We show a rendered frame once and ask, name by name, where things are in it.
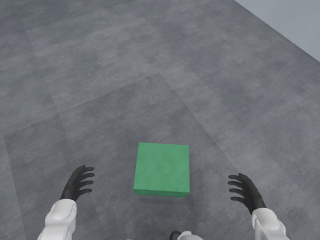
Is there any right robot forearm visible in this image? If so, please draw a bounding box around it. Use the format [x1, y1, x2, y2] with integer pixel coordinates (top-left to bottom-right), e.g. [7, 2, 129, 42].
[251, 208, 290, 240]

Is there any right robot hand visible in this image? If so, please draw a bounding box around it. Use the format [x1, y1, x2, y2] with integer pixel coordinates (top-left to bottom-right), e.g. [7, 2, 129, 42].
[227, 173, 267, 215]

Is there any left robot hand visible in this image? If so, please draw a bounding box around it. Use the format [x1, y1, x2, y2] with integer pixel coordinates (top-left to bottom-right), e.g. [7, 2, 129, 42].
[60, 165, 95, 202]

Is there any carton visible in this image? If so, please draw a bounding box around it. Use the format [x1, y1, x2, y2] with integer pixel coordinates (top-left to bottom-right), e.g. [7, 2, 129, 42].
[133, 142, 190, 197]

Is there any left robot forearm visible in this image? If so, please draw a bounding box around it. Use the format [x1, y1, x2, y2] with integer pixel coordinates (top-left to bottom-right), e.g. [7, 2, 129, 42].
[37, 199, 77, 240]

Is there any robot right shin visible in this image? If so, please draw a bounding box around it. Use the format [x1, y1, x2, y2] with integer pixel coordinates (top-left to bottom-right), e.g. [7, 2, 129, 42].
[178, 231, 192, 239]

